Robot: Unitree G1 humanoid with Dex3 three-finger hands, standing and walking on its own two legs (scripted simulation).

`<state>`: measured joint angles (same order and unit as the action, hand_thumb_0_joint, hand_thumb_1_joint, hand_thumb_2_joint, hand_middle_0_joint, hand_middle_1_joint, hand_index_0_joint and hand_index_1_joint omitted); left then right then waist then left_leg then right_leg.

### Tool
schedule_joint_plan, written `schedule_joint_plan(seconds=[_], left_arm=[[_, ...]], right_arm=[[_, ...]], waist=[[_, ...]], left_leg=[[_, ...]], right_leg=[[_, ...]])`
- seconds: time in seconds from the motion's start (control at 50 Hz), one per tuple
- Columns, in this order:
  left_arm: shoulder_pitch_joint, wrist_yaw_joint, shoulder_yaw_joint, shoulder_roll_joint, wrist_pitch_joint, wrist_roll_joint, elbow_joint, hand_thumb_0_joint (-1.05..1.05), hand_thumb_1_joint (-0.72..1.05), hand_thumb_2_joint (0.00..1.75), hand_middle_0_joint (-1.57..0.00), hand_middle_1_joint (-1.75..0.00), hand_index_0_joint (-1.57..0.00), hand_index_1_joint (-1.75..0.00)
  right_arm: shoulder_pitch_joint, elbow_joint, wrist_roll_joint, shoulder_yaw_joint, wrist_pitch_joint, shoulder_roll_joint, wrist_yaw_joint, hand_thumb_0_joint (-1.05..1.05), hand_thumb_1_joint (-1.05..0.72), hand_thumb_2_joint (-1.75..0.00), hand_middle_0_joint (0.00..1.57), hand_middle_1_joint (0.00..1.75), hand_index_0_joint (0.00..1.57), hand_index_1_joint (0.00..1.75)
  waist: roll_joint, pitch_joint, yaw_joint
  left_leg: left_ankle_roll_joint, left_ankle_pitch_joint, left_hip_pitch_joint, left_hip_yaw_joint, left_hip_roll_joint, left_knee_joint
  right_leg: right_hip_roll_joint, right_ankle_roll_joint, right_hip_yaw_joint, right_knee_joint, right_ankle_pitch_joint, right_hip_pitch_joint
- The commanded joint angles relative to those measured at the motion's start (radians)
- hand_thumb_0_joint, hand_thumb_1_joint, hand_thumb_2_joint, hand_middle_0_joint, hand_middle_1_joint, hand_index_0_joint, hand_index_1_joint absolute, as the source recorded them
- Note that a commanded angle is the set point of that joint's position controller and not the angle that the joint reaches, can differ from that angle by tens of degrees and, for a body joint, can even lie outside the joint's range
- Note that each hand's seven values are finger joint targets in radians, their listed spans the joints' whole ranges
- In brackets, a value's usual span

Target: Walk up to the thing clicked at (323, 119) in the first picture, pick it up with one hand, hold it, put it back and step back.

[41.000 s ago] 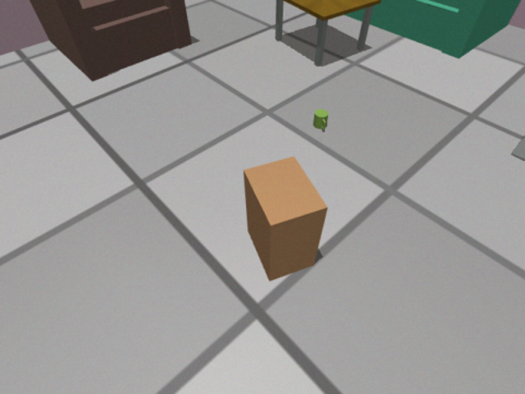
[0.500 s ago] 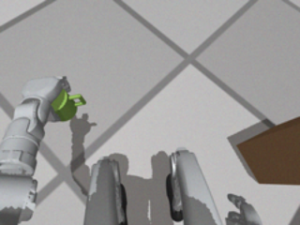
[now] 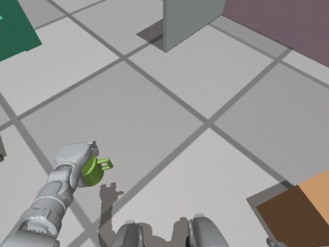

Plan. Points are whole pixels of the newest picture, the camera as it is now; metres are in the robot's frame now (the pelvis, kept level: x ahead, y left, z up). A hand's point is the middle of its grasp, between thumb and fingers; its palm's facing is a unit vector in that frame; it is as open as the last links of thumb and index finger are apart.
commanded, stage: lift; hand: left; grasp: from above
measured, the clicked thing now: (92, 167) +0.37 +0.21 -0.12
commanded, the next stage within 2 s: hold in 0.28 s
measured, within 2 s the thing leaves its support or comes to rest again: neither
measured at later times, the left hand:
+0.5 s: hand (73, 151) +0.37 +0.22 -0.01, palm faces -0.47 -0.07 -0.88, open 10.5 cm
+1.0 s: hand (68, 148) +0.36 +0.22 +0.02, palm faces -0.47 -0.05 -0.88, open 10.5 cm
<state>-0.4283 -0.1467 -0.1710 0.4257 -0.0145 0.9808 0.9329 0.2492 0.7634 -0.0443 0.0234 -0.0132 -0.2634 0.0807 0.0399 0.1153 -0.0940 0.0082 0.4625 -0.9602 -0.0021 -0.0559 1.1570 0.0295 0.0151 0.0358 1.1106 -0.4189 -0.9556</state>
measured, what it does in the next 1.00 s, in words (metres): rises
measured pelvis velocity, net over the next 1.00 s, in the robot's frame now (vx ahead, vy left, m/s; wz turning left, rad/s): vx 0.06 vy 0.00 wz -0.02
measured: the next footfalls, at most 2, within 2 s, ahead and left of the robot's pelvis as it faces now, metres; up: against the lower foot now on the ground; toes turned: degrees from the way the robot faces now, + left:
none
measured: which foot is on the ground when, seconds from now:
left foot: down 0.00-1.00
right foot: down 0.00-1.00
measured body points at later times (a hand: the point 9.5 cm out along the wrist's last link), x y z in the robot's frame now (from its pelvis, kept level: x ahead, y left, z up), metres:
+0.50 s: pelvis +0.05 +0.00 +0.06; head +0.09 +0.00 +0.51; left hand +0.39 +0.22 +0.04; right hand +0.13 -0.26 -0.07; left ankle +0.05 +0.12 -0.65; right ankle +0.07 -0.13 -0.65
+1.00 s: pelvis +0.06 +0.00 +0.08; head +0.08 -0.01 +0.53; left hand +0.38 +0.22 +0.07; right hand +0.16 -0.27 -0.04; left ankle +0.05 +0.12 -0.65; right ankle +0.07 -0.13 -0.65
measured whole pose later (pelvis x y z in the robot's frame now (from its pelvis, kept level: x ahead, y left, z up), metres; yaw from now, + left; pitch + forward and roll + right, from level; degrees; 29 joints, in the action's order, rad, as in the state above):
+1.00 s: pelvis +0.06 +0.00 +0.08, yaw -1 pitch +4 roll +0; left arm -0.31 -0.05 -0.22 0.38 0.01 1.00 0.81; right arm 0.23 0.73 -0.05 0.06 0.07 -0.26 0.05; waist 0.03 0.05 -0.02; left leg 0.01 0.31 -0.37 0.05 -0.04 0.61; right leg 0.03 0.02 0.01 0.60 -0.28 -0.39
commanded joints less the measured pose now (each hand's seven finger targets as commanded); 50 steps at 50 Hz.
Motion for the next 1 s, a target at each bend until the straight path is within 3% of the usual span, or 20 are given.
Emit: schedule_joint_plan(seconds=[0.0, 0.12, 0.22, 0.26, 0.3, 0.36, 0.4, 0.5, 0.54, 0.6, 0.74, 0.84, 0.98], left_arm=[[-0.382, -0.076, 0.082, 0.238, 0.011, -0.003, -0.178, 0.0, 0.57, 0.9, -0.81, -1.02, -0.87, -0.96], [-0.359, -0.075, 0.077, 0.223, 0.025, 0.006, -0.175, 0.0, 0.57, 0.87, -0.8, -1.03, -0.87, -0.96], [-0.332, -0.066, 0.06, 0.184, 0.036, 0.003, -0.178, 0.0, 0.55, 0.83, -0.78, -1.01, -0.85, -0.94], [-0.347, -0.059, 0.064, 0.193, 0.037, 0.003, -0.211, 0.0, 0.52, 0.83, -0.76, -1.02, -0.83, -0.95], [-0.344, -0.053, 0.048, 0.165, 0.04, -0.001, -0.227, 0.0, 0.52, 0.85, -0.76, -1.03, -0.83, -0.96], [-0.337, -0.048, 0.065, 0.189, 0.039, -0.003, -0.242, 0.0, 0.5, 0.87, -0.74, -1.05, -0.82, -0.97], [-0.307, -0.039, 0.054, 0.166, 0.037, 0.002, -0.214, 0.0, 0.44, 0.83, -0.7, -1.0, -0.77, -0.93], [-0.33, -0.009, 0.054, 0.182, 0.019, 0.014, -0.284, 0.0, 0.46, 0.87, -0.72, -1.03, -0.78, -0.95], [-0.277, 0.0, 0.049, 0.167, 0.022, 0.014, -0.246, 0.0, 0.45, 0.88, -0.72, -1.01, -0.79, -0.94], [-0.301, 0.008, 0.059, 0.187, 0.018, 0.011, -0.291, 0.0, 0.46, 0.88, -0.71, -1.03, -0.78, -0.95], [-0.28, 0.023, 0.056, 0.188, 0.02, 0.014, -0.313, 0.0, 0.46, 0.9, -0.72, -1.03, -0.79, -0.97], [-0.249, 0.042, 0.046, 0.172, 0.023, 0.012, -0.303, 0.0, 0.46, 0.9, -0.73, -1.02, -0.79, -0.96], [-0.268, 0.046, 0.058, 0.191, 0.021, 0.017, -0.343, 0.0, 0.44, 0.88, -0.72, -1.02, -0.78, -0.96]], right_arm=[[0.034, -0.077, 0.004, 0.048, -0.029, -0.129, 0.008, 0.0, -0.89, -0.9, 0.2, 0.3, 0.2, 0.3], [0.027, -0.077, 0.006, 0.059, -0.022, -0.126, 0.0, 0.0, -0.89, -0.89, 0.2, 0.3, 0.2, 0.3], [0.026, -0.082, 0.006, 0.065, -0.011, -0.131, -0.011, 0.0, -0.89, -0.89, 0.2, 0.3, 0.2, 0.3], [0.025, -0.084, 0.004, 0.068, -0.006, -0.132, -0.012, 0.0, -0.89, -0.89, 0.2, 0.3, 0.2, 0.3], [0.025, -0.081, 0.005, 0.069, -0.001, -0.129, -0.013, 0.0, -0.89, -0.89, 0.2, 0.3, 0.2, 0.3], [0.028, -0.079, 0.005, 0.067, 0.003, -0.126, -0.014, 0.0, -0.89, -0.89, 0.2, 0.3, 0.2, 0.3], [0.031, -0.078, 0.005, 0.069, 0.005, -0.126, -0.016, 0.0, -0.89, -0.89, 0.2, 0.3, 0.2, 0.3], [0.009, -0.096, 0.003, 0.076, 0.014, -0.129, -0.021, 0.0, -0.89, -0.89, 0.2, 0.3, 0.2, 0.3], [0.005, -0.098, 0.0, 0.074, 0.017, -0.128, -0.022, 0.0, -0.89, -0.89, 0.2, 0.3, 0.2, 0.3], [0.003, -0.103, 0.0, 0.078, 0.02, -0.13, -0.022, 0.0, -0.89, -0.89, 0.2, 0.3, 0.2, 0.3], [-0.016, -0.123, -0.004, 0.08, 0.03, -0.134, -0.027, 0.0, -0.89, -0.89, 0.2, 0.3, 0.2, 0.3], [-0.026, -0.137, -0.007, 0.078, 0.04, -0.133, -0.027, 0.0, -0.89, -0.89, 0.2, 0.3, 0.2, 0.3], [-0.047, -0.143, -0.005, 0.073, 0.05, -0.132, -0.025, 0.0, -0.9, -0.89, 0.2, 0.3, 0.2, 0.3]], waist=[[0.031, 0.324, 0.003], [0.025, 0.331, 0.024], [0.035, 0.296, 0.027], [0.042, 0.32, 0.03], [0.025, 0.322, 0.024], [0.023, 0.314, 0.035], [0.01, 0.281, 0.022], [0.045, 0.299, 0.046], [0.006, 0.251, 0.044], [0.024, 0.283, 0.048], [0.018, 0.246, 0.065], [-0.014, 0.232, 0.06], [0.002, 0.218, 0.07]], left_leg=[[-0.023, -0.065, 0.282, -0.007, 0.062, -0.268], [-0.02, -0.178, 0.384, 0.0, 0.064, -0.342], [-0.009, -0.24, 0.485, -0.011, 0.053, -0.418], [-0.006, -0.29, 0.532, -0.007, 0.052, -0.433], [-0.009, -0.341, 0.563, -0.004, 0.053, -0.439], [-0.01, -0.379, 0.573, 0.003, 0.059, -0.463], [-0.008, -0.401, 0.586, 0.003, 0.055, -0.478], [-0.004, -0.43, 0.649, 0.015, 0.062, -0.517], [-0.004, -0.429, 0.651, 0.014, 0.061, -0.534], [-0.003, -0.486, 0.683, 0.017, 0.058, -0.543], [-0.004, -0.495, 0.7, 0.027, 0.063, -0.577], [-0.013, -0.504, 0.715, 0.035, 0.066, -0.593], [-0.014, -0.476, 0.735, 0.038, 0.067, -0.623]], right_leg=[[-0.046, -0.022, -0.045, -0.287, 0.046, 0.269], [-0.046, -0.018, -0.046, -0.354, 0.159, 0.382], [-0.053, -0.025, -0.022, -0.396, 0.2, 0.409], [-0.055, -0.026, -0.023, -0.411, 0.239, 0.442], [-0.052, -0.022, -0.025, -0.432, 0.288, 0.476], [-0.051, -0.02, -0.029, -0.453, 0.331, 0.525], [-0.054, -0.023, -0.023, -0.461, 0.344, 0.517], [-0.053, -0.025, -0.023, -0.496, 0.361, 0.562], [-0.055, -0.024, -0.019, -0.51, 0.357, 0.572], [-0.058, -0.024, -0.017, -0.512, 0.405, 0.598], [-0.054, -0.022, -0.02, -0.543, 0.415, 0.635], [-0.052, -0.018, -0.025, -0.56, 0.445, 0.67], [-0.051, -0.018, -0.029, -0.591, 0.417, 0.684]])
